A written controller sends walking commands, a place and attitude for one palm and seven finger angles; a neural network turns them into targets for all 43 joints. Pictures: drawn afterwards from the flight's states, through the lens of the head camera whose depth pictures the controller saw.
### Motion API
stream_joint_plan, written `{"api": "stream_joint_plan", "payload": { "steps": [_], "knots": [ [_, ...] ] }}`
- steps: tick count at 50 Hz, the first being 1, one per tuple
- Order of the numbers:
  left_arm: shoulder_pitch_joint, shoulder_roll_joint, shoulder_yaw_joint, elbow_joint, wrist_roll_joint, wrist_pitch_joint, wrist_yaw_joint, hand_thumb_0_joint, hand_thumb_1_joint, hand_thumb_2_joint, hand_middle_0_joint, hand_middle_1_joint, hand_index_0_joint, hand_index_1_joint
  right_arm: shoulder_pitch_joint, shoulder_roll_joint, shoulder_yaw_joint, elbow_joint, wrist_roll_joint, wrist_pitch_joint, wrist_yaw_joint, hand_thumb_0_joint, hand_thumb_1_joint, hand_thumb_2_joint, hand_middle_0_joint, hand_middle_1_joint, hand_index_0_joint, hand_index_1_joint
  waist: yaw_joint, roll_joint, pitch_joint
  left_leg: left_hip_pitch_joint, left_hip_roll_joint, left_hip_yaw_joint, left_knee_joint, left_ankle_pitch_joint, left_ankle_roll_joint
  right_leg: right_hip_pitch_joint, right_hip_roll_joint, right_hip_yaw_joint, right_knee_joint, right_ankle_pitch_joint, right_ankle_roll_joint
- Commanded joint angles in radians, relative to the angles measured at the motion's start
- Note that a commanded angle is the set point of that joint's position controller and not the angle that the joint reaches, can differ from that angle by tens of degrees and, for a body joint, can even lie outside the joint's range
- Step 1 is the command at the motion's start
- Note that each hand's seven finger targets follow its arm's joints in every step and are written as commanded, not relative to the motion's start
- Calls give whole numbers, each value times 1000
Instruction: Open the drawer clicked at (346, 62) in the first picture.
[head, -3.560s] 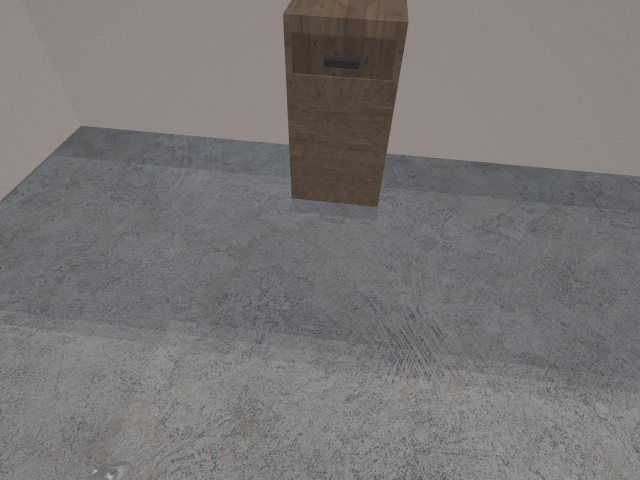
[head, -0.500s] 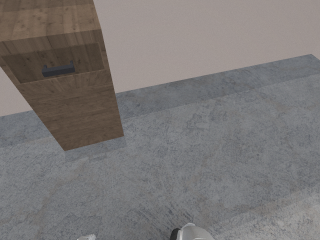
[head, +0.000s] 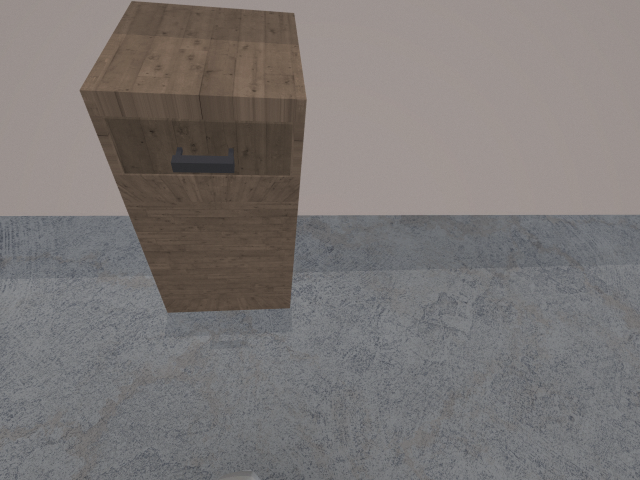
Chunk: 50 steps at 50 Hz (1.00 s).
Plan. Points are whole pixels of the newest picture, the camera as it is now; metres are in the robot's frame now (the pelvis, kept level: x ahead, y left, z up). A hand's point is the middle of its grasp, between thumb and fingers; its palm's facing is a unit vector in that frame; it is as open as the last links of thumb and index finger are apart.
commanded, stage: turn to face it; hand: left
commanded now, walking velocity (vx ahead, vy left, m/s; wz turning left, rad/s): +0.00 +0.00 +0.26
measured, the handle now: (204, 158) +0.72 +0.28 -0.06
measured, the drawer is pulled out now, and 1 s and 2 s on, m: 0.00 0.00 0.00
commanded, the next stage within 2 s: take the last steps up to it in 0.28 s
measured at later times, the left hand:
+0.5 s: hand out of the picture +0.00 +0.14 -0.14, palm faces +0.18 -0.95 -0.25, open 7.4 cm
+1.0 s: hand out of the picture -0.09 +0.15 -0.16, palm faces +0.26 -0.96 -0.12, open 7.4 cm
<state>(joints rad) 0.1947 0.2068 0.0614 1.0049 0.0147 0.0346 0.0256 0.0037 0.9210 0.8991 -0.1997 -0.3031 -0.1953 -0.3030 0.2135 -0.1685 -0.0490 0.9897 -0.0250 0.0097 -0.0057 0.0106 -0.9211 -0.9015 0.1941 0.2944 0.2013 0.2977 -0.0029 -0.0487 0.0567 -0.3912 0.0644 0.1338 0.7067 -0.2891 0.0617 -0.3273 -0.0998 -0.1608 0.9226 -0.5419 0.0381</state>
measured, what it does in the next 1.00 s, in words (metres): steps on the spot: right foot, then left foot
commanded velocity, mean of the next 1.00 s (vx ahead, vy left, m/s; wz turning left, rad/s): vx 0.19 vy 0.00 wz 0.10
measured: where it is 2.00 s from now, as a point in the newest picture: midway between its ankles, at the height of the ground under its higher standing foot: outside the picture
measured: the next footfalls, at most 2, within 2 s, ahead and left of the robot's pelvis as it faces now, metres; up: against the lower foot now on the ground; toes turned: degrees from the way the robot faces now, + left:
right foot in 0.42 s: +0.04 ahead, -0.15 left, +0.00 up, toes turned +2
left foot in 0.90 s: +0.06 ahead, +0.13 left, +0.00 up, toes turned +19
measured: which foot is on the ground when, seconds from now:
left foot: down 0.00-0.42, up 0.44-0.88, down 0.90-1.00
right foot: up 0.00-0.40, down 0.42-0.90, up 0.92-1.00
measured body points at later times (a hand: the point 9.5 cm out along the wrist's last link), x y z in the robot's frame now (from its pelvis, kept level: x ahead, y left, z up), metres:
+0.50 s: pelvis -0.01 -0.05 +0.02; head -0.01 -0.07 +0.47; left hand -0.01 +0.19 -0.12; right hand +0.06 -0.28 -0.15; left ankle +0.04 +0.08 -0.69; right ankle +0.00 -0.15 -0.72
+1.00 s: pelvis +0.04 +0.02 +0.02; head +0.05 +0.04 +0.47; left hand -0.10 +0.20 -0.14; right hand +0.15 -0.20 -0.12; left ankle +0.02 +0.12 -0.72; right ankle +0.01 -0.13 -0.67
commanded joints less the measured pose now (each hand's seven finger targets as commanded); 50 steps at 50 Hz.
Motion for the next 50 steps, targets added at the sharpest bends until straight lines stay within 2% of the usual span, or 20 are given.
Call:
{"api": "stream_joint_plan", "payload": {
  "steps": [1,4,13,17,19,20,21,22,23,24,26,28,38,41,43,44,45,46,47,50],
  "knots": [
    [3,68,22,-74,8,-15,-6,0,900,900,-200,-300,-200,-300,53,-172,-24,-50,-1,-18,-21,0,-900,-900,200,300,200,300,-13,241,-71,179,252,-368,-426,269,86,-203,-13,142,241,83,10],
    [60,61,19,-45,6,-11,-7,0,900,900,-200,-300,-200,-300,40,-165,-24,-58,6,-25,-23,0,-900,-900,200,300,200,300,-4,166,-134,233,208,-281,-423,315,77,-172,-3,139,208,151,23],
    [45,41,8,-60,4,1,1,0,900,900,-200,-300,-200,-300,49,-188,-40,-41,2,0,-13,0,-900,-900,200,300,200,300,-31,185,-94,220,210,-343,-455,143,113,-93,27,118,-76,82,24],
    [109,40,2,-45,-1,-7,5,0,900,900,-200,-300,-200,-300,15,-194,-45,-43,1,10,-6,0,-900,-900,200,300,200,300,-7,217,-81,145,181,-366,-442,100,96,23,57,103,-252,131,7],
    [180,37,1,-22,-2,-16,9,0,900,900,-200,-300,-200,-300,-5,-179,-44,-43,7,13,-4,0,-900,-900,200,300,200,300,24,184,-103,83,138,-329,-402,48,50,163,61,86,-452,264,-1],
    [217,56,3,-8,3,-26,11,0,900,900,-200,-300,-200,-300,-3,-144,-39,-42,12,13,0,0,-900,-900,200,300,200,300,36,114,-113,18,75,-273,-336,-48,-1,258,15,130,-580,277,-14],
    [227,129,12,-8,17,-37,15,0,900,900,-200,-300,-200,-300,-2,-74,-29,-59,21,19,4,0,-900,-900,200,300,200,300,37,-117,-79,-137,-45,-161,-127,-171,-69,281,-185,394,-729,52,-83],
    [180,197,21,-39,15,-33,15,0,900,900,-200,-300,-200,-300,-35,-79,-29,-89,11,28,8,0,-900,-900,200,300,200,300,49,-237,-10,-181,-76,-124,65,-212,-91,134,-343,541,-847,-148,-165],
    [126,187,17,-61,12,-31,17,0,900,900,-200,-300,-200,-300,-39,-111,-42,-89,-1,33,16,0,-900,-900,200,300,200,300,29,-148,22,-152,-52,-155,205,-189,-80,11,-350,518,-875,-204,-180],
    [95,144,16,-57,8,-46,18,0,900,900,-200,-300,-200,-300,-29,-107,-43,-67,-8,35,19,0,-900,-900,200,300,200,300,11,-203,84,-196,-28,-173,255,-115,-74,-1,-280,473,-874,-155,-140],
    [116,82,-5,-31,3,-70,7,0,900,900,-200,-300,-200,-300,31,-96,-41,-20,-10,23,27,0,-900,-900,200,300,200,300,-11,-107,90,-199,-16,-142,327,1,-81,75,-194,322,-812,46,-104],
    [172,67,-6,-14,6,-86,2,0,900,900,-200,-300,-200,-300,57,-76,-39,-4,-8,10,33,0,-900,-900,200,300,200,300,-1,-69,57,-213,-10,-117,333,42,-86,158,-172,254,-780,136,-103],
    [321,71,2,79,22,-99,-5,0,900,900,-200,-300,-200,-300,-79,-45,-24,-35,-1,-16,36,0,-900,-900,200,300,200,300,71,-107,70,-161,26,-54,51,-56,-79,230,-229,280,-798,85,-181],
    [307,77,6,98,19,-93,-9,0,900,900,-200,-300,-200,-300,-46,-27,-12,-21,4,-34,32,0,-900,-900,200,300,200,300,55,-121,32,-5,-3,-15,-111,-58,-64,199,-200,226,-726,172,-174],
    [277,66,5,104,9,-86,-11,0,900,900,-200,-300,-200,-300,63,-38,-10,22,5,-48,22,0,-900,-900,200,300,200,300,2,-65,-2,240,-33,29,-268,28,-63,71,-135,154,-620,145,-134],
    [274,33,-2,99,5,-83,-15,0,900,900,-200,-300,-200,-300,156,-85,-19,51,6,-57,10,0,-900,-900,200,300,200,300,-37,63,-45,420,18,-41,-317,-5,-51,-41,-89,109,-483,146,-101],
    [259,-21,-11,76,1,-81,-23,0,900,900,-200,-300,-200,-300,266,-176,-42,81,-1,-62,-2,0,-900,-900,200,300,200,300,-85,300,-84,546,239,-340,-407,-149,14,-222,7,17,-225,82,-54],
    [189,-27,-15,38,11,-81,-23,0,900,900,-200,-300,-200,-300,356,-228,-54,97,-1,-56,-10,0,-900,-900,200,300,200,300,-115,340,-56,535,367,-514,-526,-207,88,-345,50,21,-8,-19,-45],
    [129,-11,-11,14,14,-79,-24,0,900,900,-200,-300,-200,-300,332,-227,-50,83,3,-48,-14,0,-900,-900,200,300,200,300,-107,216,14,462,391,-506,-545,-234,109,-385,6,85,89,14,-60],
    [149,-21,0,62,19,-69,-38,0,900,900,-200,-300,-200,-300,177,-81,-11,61,2,-68,-23,0,-900,-900,200,300,200,300,-37,179,88,278,268,-279,-561,-43,70,-315,-43,128,177,210,-54]
  ]
}}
